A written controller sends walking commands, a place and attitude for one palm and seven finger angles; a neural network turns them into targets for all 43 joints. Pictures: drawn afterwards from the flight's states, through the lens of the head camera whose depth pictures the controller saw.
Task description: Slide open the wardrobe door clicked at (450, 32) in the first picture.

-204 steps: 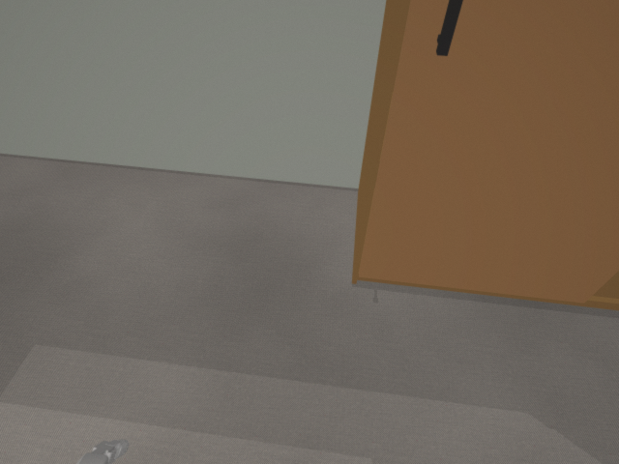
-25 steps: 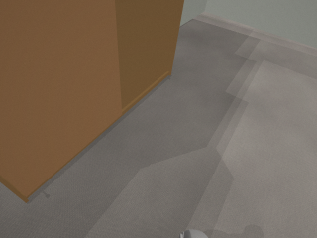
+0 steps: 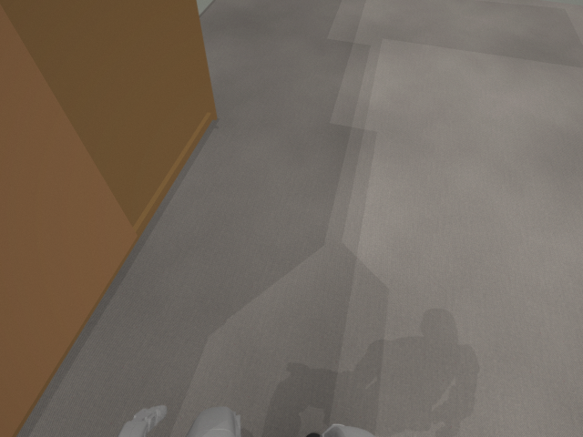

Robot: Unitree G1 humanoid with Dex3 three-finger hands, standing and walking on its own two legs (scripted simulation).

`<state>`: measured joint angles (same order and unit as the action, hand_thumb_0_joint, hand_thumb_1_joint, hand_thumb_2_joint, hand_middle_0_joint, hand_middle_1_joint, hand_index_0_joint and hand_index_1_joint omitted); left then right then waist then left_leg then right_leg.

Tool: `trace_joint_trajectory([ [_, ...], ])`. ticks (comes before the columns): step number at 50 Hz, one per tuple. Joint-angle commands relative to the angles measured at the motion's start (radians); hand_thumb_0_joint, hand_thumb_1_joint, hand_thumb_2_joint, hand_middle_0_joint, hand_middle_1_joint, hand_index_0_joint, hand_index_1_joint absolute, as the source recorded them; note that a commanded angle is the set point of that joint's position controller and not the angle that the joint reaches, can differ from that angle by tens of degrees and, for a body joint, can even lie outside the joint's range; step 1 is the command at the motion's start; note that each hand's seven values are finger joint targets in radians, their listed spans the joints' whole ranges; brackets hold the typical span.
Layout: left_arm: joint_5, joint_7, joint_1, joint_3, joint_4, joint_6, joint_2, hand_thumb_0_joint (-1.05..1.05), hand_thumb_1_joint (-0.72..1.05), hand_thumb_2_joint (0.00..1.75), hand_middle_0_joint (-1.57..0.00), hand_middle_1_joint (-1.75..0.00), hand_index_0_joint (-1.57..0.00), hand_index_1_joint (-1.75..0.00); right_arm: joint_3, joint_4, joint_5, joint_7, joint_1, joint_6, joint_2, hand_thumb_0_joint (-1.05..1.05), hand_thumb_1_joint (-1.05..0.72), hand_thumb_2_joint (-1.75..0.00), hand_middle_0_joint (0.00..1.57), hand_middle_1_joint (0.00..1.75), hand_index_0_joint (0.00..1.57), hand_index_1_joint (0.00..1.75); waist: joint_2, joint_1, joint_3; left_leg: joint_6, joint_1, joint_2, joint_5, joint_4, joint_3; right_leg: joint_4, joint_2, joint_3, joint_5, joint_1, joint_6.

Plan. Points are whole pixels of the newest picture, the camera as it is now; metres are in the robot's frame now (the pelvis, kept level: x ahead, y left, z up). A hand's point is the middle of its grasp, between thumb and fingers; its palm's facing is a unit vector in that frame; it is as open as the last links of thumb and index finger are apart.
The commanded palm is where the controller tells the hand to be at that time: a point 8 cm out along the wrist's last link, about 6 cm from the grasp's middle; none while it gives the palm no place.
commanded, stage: turn to face it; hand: left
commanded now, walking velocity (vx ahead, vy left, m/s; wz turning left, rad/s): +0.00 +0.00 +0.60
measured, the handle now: out of the picture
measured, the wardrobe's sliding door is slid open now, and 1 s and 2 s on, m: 0.00 0.00 0.00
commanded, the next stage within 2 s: none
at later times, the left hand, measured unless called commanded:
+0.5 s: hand out of the picture +0.06 +0.28 -0.16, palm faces +0.21 -0.96 -0.21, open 7.4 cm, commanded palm none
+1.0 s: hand out of the picture +0.02 +0.23 -0.13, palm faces +0.45 -0.85 -0.27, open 7.4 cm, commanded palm none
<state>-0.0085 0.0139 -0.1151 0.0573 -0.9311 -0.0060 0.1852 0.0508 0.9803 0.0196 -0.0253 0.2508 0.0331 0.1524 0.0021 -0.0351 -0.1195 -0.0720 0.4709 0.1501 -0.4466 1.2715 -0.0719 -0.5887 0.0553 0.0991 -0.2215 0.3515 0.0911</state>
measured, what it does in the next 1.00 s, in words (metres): steps on the spot, turning left: left foot, then right foot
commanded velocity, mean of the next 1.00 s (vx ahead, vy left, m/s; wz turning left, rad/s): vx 0.00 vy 0.00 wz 0.60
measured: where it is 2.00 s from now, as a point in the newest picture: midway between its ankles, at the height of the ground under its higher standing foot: outside the picture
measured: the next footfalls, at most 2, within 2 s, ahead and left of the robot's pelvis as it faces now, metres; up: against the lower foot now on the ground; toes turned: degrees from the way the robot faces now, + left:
left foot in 0.24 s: +0.10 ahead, +0.16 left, +0.00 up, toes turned +10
right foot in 0.78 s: +0.07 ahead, -0.09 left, +0.00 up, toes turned +19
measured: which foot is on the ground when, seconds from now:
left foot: up 0.00-0.22, down 0.24-0.78, up 0.80-1.00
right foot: down 0.00-0.26, up 0.28-0.76, down 0.78-1.00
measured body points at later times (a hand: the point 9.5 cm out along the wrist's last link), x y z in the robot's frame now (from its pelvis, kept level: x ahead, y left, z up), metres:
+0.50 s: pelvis +0.04 +0.07 +0.02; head +0.08 +0.10 +0.47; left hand +0.05 +0.33 -0.14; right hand +0.11 -0.16 -0.12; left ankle +0.06 +0.15 -0.72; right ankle +0.02 -0.11 -0.64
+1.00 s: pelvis +0.02 +0.02 +0.02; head +0.06 +0.00 +0.46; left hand +0.00 +0.27 -0.11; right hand +0.19 -0.21 -0.14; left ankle -0.03 +0.15 -0.64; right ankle +0.04 -0.10 -0.72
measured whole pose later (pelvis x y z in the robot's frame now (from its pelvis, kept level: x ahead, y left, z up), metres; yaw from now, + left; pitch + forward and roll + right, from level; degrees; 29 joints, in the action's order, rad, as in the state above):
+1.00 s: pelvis +0.02 +0.02 +0.02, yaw +28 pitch +0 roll +2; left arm -0.02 0.02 -0.18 0.03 -0.91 -0.02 0.17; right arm 0.11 0.94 0.03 0.02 0.22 0.08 0.28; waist -0.04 -0.04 -0.05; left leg -0.08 0.55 0.02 -0.36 1.12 -0.01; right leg -0.48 -0.09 0.14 -0.33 0.15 -0.01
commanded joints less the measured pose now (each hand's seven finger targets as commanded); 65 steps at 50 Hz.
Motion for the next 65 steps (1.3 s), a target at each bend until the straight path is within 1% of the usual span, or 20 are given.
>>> trace_joint_trajectory([
  [1,-0.017,0.017,-0.029,0.028,0.048,0.026,0.136,0.00,0.90,0.90,-0.20,-0.30,-0.20,-0.30,0.007,-0.017,0.006,0.000,0.158,0.004,0.062,0.00,-0.90,-0.90,0.20,0.30,0.20,0.30,0.051,-0.027,0.167,0.002,-0.047,-0.011,0.099,-0.101,0.035,0.272,-0.262,-0.205,0.378,-0.003,0.070],
  [7,-0.021,0.011,-0.067,0.012,0.020,0.026,0.116,0.00,0.90,0.90,-0.20,-0.30,-0.20,-0.30,-0.009,-0.036,-0.007,0.014,0.052,-0.020,0.060,0.00,-0.90,-0.90,0.20,0.30,0.20,0.30,0.154,0.022,0.151,0.020,-0.111,-0.057,0.100,-0.470,0.008,0.271,-0.254,-0.135,0.165,-0.079,0.058],
  [11,-0.008,0.017,-0.100,0.019,0.005,0.009,0.130,0.00,0.90,0.90,-0.20,-0.30,-0.20,-0.30,-0.004,-0.031,-0.004,0.021,0.050,-0.029,0.094,0.00,-0.90,-0.90,0.20,0.30,0.20,0.30,0.050,0.024,0.121,0.029,-0.257,-0.066,0.282,-0.755,0.014,0.135,-0.283,-0.099,0.125,-0.057,-0.009],
  [13,0.002,0.014,-0.155,0.012,0.028,-0.003,0.058,0.00,0.90,0.90,-0.20,-0.30,-0.20,-0.30,0.017,-0.050,0.008,0.021,0.067,-0.034,0.216,0.00,-0.90,-0.90,0.20,0.30,0.20,0.30,-0.319,0.038,0.093,0.166,-0.256,0.202,0.614,-0.929,0.364,-0.124,-0.126,0.031,-0.195,0.076,-0.125],
  [14,-0.002,0.016,-0.118,0.011,0.040,-0.005,0.075,0.00,0.90,0.90,-0.20,-0.30,-0.20,-0.30,0.020,-0.053,0.014,0.013,0.055,-0.028,0.226,0.00,-0.90,-0.90,0.20,0.30,0.20,0.30,-0.324,0.027,0.060,0.247,-0.214,0.254,0.661,-1.000,0.444,-0.307,-0.101,-0.004,-0.359,0.105,-0.137],
  [21,-0.009,0.002,-0.081,0.034,0.026,-0.010,0.088,0.00,0.90,0.90,-0.20,-0.30,-0.20,-0.30,0.035,-0.076,0.004,0.000,0.024,-0.036,0.215,0.00,-0.90,-0.90,0.20,0.30,0.20,0.30,-0.090,0.023,0.185,0.221,-0.337,0.092,0.567,-0.959,0.306,-0.498,-0.122,-0.092,-0.168,0.181,-0.157],
  [29,-0.001,0.007,-0.009,0.035,0.059,-0.017,0.093,0.00,0.90,0.90,-0.20,-0.30,-0.20,-0.30,0.063,-0.066,0.007,0.008,0.072,-0.021,0.241,0.00,-0.90,-0.90,0.20,0.30,0.20,0.30,-0.163,-0.022,0.225,0.245,-0.393,0.080,0.523,-0.945,0.429,-0.318,-0.100,-0.106,-0.234,0.150,-0.176],
  [35,0.009,0.014,-0.093,0.036,0.051,-0.022,0.109,0.00,0.90,0.90,-0.20,-0.30,-0.20,-0.30,0.080,-0.092,0.010,0.017,0.000,0.000,0.262,0.00,-0.90,-0.90,0.20,0.30,0.20,0.30,-0.184,0.017,0.224,0.206,-0.235,0.015,0.384,-0.955,0.490,-0.048,-0.044,-0.089,-0.194,-0.081,-0.144],
  [37,0.007,0.019,-0.181,0.045,0.034,-0.018,0.138,0.00,0.90,0.90,-0.20,-0.30,-0.20,-0.30,0.082,-0.114,0.003,0.024,-0.051,0.007,0.246,0.00,-0.90,-0.90,0.20,0.30,0.20,0.30,-0.143,0.067,0.224,0.139,-0.087,-0.049,0.244,-0.923,0.451,0.198,-0.062,-0.076,-0.057,-0.286,-0.128],
  [38,-0.004,0.026,-0.206,0.058,0.033,-0.013,0.201,0.00,0.90,0.90,-0.20,-0.30,-0.20,-0.30,0.080,-0.122,-0.004,0.030,-0.046,0.012,0.196,0.00,-0.90,-0.90,0.20,0.30,0.20,0.30,0.007,0.077,0.217,0.077,0.085,-0.132,0.087,-0.778,0.359,0.314,-0.216,-0.208,-0.141,-0.415,-0.075],
  [39,-0.022,0.031,-0.172,0.071,0.060,-0.009,0.289,0.00,0.90,0.90,-0.20,-0.30,-0.20,-0.30,0.069,-0.146,-0.004,0.027,-0.042,0.010,0.136,0.00,-0.90,-0.90,0.20,0.30,0.20,0.30,0.306,0.085,0.165,0.010,0.257,-0.257,-0.075,-0.475,0.138,0.426,-0.504,-0.512,-0.296,-0.395,0.031],
  [40,-0.011,0.034,-0.082,0.054,0.095,-0.014,0.277,0.00,0.90,0.90,-0.20,-0.30,-0.20,-0.30,0.081,-0.146,0.013,0.029,-0.067,0.010,0.202,0.00,-0.90,-0.90,0.20,0.30,0.20,0.30,0.230,0.062,0.110,0.028,0.196,-0.192,-0.095,-0.285,0.160,0.430,-0.555,-0.468,-0.266,-0.167,0.056],
  [42,-0.009,0.032,0.050,0.047,0.126,-0.002,0.215,0.00,0.90,0.90,-0.20,-0.30,-0.20,-0.30,0.080,-0.112,0.015,0.043,-0.024,0.030,0.179,0.00,-0.90,-0.90,0.20,0.30,0.20,0.30,0.175,-0.011,0.048,0.024,0.141,-0.155,0.013,-0.121,0.144,0.403,-0.434,-0.307,-0.161,-0.051,0.015],
  [45,-0.009,0.022,-0.001,0.022,0.110,0.017,0.159,0.00,0.90,0.90,-0.20,-0.30,-0.20,-0.30,0.069,-0.099,0.009,0.053,-0.010,0.024,0.170,0.00,-0.90,-0.90,0.20,0.30,0.20,0.30,0.174,-0.007,0.031,-0.005,0.172,-0.130,0.103,-0.064,0.080,0.279,-0.346,-0.102,0.208,-0.158,-0.010],
  [56,-0.023,0.017,-0.155,0.049,0.073,0.001,0.254,0.00,0.90,0.90,-0.20,-0.30,-0.20,-0.30,0.035,-0.162,-0.004,0.059,-0.164,0.010,0.156,0.00,-0.90,-0.90,0.20,0.30,0.20,0.30,0.264,0.079,0.118,0.010,-0.047,-0.126,0.046,-0.552,-0.068,0.104,-0.405,0.012,0.550,-0.305,-0.010],
  [58,-0.013,0.012,-0.137,0.053,0.082,0.000,0.261,0.00,0.90,0.90,-0.20,-0.30,-0.20,-0.30,0.045,-0.146,0.000,0.053,-0.074,-0.002,0.192,0.00,-0.90,-0.90,0.20,0.30,0.20,0.30,0.200,0.025,0.181,0.028,-0.204,-0.146,0.195,-0.747,-0.080,-0.048,-0.388,0.070,0.552,-0.277,-0.059],
  [59,-0.004,0.008,-0.129,0.050,0.093,-0.001,0.245,0.00,0.90,0.90,-0.20,-0.30,-0.20,-0.30,0.062,-0.124,0.004,0.051,0.016,-0.012,0.254,0.00,-0.90,-0.90,0.20,0.30,0.20,0.30,0.072,-0.027,0.260,0.062,-0.415,-0.086,0.419,-0.837,0.003,-0.240,-0.362,0.093,0.431,-0.149,-0.106],
  [60,0.005,-0.003,-0.121,0.035,0.134,-0.001,0.167,0.00,0.90,0.90,-0.20,-0.30,-0.20,-0.30,0.092,-0.116,0.006,0.043,0.088,-0.024,0.378,0.00,-0.90,-0.90,0.20,0.30,0.20,0.30,-0.270,-0.064,0.314,0.201,-0.625,0.212,0.873,-0.837,0.388,-0.482,-0.205,0.096,-0.250,0.186,-0.185],
  [61,-0.003,0.005,-0.059,0.019,0.164,-0.012,0.152,0.00,0.90,0.90,-0.20,-0.30,-0.20,-0.30,0.095,-0.093,-0.014,0.039,0.160,-0.018,0.418,0.00,-0.90,-0.90,0.20,0.30,0.20,0.30,-0.276,-0.084,0.340,0.278,-0.620,0.295,1.137,-0.828,0.429,-0.596,-0.185,-0.018,-0.451,0.238,-0.183],
  [65,-0.004,0.003,-0.025,0.035,0.121,-0.022,0.165,0.00,0.90,0.90,-0.20,-0.30,-0.20,-0.30,0.058,-0.132,0.002,0.013,-0.038,-0.023,0.285,0.00,-0.90,-0.90,0.20,0.30,0.20,0.30,-0.196,-0.015,0.190,0.236,-0.383,0.128,0.846,-0.861,0.279,-0.612,-0.202,-0.095,-0.262,0.218,-0.187],
])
